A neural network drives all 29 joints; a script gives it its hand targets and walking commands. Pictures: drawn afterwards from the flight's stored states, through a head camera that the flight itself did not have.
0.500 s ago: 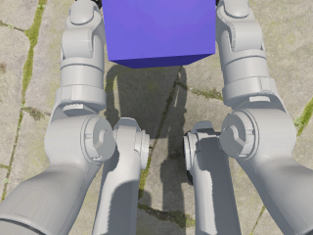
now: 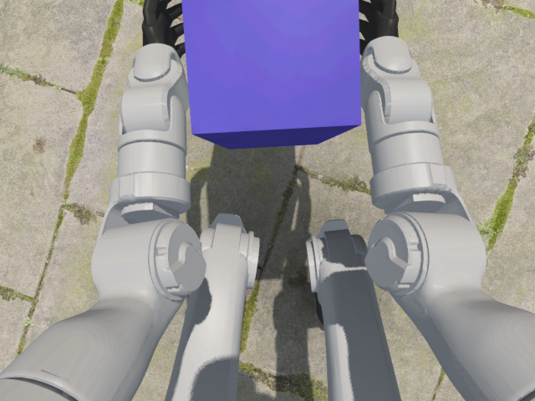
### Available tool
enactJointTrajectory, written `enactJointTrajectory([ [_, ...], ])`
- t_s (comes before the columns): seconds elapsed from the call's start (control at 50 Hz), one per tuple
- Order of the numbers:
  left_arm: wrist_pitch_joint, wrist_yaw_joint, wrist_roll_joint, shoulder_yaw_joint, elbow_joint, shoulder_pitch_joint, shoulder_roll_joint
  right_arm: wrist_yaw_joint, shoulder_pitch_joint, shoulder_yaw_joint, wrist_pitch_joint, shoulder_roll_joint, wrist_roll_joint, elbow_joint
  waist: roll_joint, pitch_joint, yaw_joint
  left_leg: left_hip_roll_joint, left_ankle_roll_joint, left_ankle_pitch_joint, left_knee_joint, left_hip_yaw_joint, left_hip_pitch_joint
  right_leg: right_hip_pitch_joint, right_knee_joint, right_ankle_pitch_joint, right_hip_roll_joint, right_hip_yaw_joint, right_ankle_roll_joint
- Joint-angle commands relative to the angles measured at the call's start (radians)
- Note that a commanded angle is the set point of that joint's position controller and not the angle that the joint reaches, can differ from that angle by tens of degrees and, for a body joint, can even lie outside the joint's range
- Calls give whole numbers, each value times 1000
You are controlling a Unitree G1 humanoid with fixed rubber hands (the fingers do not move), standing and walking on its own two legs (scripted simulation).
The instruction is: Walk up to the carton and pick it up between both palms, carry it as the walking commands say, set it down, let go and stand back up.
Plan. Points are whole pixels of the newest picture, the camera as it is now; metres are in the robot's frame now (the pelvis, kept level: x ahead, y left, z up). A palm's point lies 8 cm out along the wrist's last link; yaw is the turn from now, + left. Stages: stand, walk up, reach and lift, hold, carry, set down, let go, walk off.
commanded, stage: reach and lift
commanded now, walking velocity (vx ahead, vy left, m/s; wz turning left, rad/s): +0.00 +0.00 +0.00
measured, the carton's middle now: (269, 53) +0.54 +0.03 -0.15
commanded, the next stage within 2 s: none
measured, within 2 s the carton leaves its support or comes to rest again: neither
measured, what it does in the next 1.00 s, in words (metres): rises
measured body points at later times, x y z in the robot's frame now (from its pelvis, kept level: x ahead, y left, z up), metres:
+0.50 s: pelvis +0.00 +0.00 +0.05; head +0.28 +0.01 +0.40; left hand +0.51 +0.16 -0.02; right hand +0.53 -0.10 -0.02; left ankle +0.11 +0.13 -0.43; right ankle +0.09 -0.12 -0.43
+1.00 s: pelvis +0.01 +0.00 +0.11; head +0.26 +0.01 +0.49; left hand +0.49 +0.16 +0.05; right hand +0.51 -0.10 +0.05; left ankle +0.11 +0.13 -0.43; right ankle +0.09 -0.12 -0.43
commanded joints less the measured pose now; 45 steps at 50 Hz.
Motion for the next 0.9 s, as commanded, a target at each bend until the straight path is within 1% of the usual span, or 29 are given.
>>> enactJointTrajectory([
  [0.0,-2,-268,-130,-497,75,-634,-1012,250,-625,445,-11,1024,119,42,-9,-1131,25,-56,35,310,-157,190,676,529,-202,289,48,-155,-32],
  [0.14,8,-265,-116,-484,85,-617,-1036,255,-604,426,0,1041,104,48,-4,-1134,19,-59,33,278,-212,188,714,550,-255,255,47,-157,-30],
  [0.36,12,-259,-105,-488,83,-570,-1074,267,-556,422,6,1068,91,47,6,-1142,12,-65,30,276,-293,182,790,603,-336,249,47,-155,-29],
  [0.6,4,-252,-92,-499,80,-488,-1109,273,-478,428,-3,1094,80,50,9,-1121,5,-69,27,291,-378,170,870,680,-424,263,49,-145,-30],
  [0.88,-16,-244,-85,-526,71,-379,-1140,268,-372,448,-22,1124,71,47,9,-1088,1,-72,26,317,-477,150,965,786,-529,292,49,-125,-31],
])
